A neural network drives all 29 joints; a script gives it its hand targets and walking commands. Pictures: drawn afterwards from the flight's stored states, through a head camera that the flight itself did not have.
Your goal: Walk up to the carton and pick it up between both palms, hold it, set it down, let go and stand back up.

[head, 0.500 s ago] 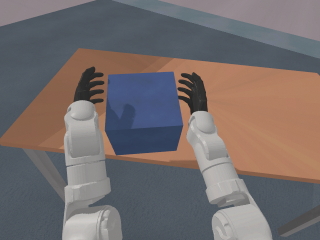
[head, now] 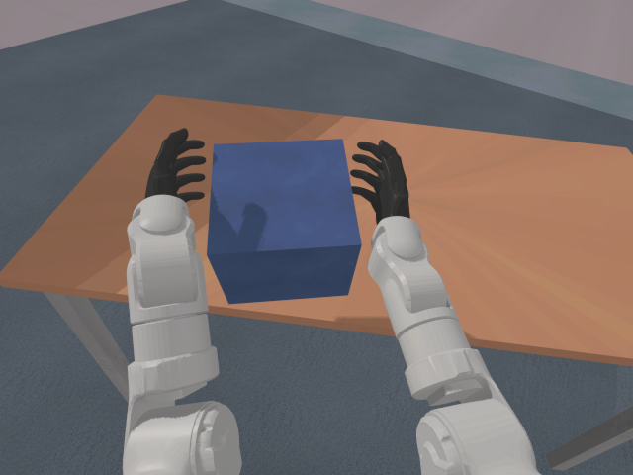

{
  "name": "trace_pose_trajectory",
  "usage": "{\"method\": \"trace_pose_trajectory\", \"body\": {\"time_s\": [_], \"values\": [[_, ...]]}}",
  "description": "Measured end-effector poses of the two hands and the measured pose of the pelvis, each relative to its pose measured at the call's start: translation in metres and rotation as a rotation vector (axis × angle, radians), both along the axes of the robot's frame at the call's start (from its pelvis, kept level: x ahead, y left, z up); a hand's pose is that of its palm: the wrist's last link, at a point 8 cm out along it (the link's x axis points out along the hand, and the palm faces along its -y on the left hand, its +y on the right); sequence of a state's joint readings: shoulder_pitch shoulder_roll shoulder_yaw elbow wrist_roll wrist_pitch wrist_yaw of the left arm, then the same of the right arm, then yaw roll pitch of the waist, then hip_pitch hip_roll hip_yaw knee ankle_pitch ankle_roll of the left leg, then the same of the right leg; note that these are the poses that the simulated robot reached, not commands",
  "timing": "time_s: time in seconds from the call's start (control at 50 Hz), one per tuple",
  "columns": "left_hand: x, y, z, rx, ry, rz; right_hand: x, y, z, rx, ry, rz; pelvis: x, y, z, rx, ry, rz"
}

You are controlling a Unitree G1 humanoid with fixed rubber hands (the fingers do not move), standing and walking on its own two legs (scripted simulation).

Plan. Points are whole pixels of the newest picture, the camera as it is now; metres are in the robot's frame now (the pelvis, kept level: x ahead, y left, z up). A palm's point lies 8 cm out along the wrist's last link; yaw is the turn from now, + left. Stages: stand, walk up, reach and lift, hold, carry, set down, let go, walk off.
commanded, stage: hold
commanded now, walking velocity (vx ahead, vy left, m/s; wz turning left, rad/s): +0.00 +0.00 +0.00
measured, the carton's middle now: (284, 223) +0.40 +0.00 +0.11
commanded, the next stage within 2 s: set down in 0.22 s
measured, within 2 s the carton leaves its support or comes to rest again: neither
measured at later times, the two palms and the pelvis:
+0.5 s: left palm (162, 197) +0.37 +0.14 +0.20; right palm (391, 186) +0.36 -0.12 +0.21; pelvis +0.01 +0.00 +0.00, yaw +1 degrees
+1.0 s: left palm (188, 194) +0.42 +0.12 +0.15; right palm (386, 188) +0.40 -0.13 +0.17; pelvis +0.04 +0.00 +0.00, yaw +1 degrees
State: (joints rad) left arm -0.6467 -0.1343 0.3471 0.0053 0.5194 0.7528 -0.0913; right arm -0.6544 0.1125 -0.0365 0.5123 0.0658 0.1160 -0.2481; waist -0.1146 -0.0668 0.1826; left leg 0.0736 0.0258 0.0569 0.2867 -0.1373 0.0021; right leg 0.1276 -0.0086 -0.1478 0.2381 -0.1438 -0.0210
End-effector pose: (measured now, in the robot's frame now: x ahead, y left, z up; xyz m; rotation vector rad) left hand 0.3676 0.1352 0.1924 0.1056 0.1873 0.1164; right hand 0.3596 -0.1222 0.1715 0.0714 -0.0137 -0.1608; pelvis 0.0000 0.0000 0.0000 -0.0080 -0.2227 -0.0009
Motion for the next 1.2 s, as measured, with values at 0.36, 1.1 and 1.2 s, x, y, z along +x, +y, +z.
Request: {"method": "trace_pose_trajectory", "body": {"time_s": [0.36,1.1,1.2], "values": [[-0.002,0.002,0.004,0.008,-0.039,0.018,0.002,0.001,0.015,0.015,-0.066,0.014,0.007,-0.003,0.000,-0.004,0.006,0.001],[0.047,-0.002,-0.055,0.016,0.028,-0.101,0.035,0.001,-0.016,-0.044,-0.085,-0.036,0.042,0.003,0.001,-0.001,0.047,0.018],[0.037,-0.005,-0.073,0.025,0.065,-0.122,0.023,-0.003,-0.045,-0.007,-0.031,-0.055,0.033,0.010,0.001,-0.007,0.067,0.022]]}}
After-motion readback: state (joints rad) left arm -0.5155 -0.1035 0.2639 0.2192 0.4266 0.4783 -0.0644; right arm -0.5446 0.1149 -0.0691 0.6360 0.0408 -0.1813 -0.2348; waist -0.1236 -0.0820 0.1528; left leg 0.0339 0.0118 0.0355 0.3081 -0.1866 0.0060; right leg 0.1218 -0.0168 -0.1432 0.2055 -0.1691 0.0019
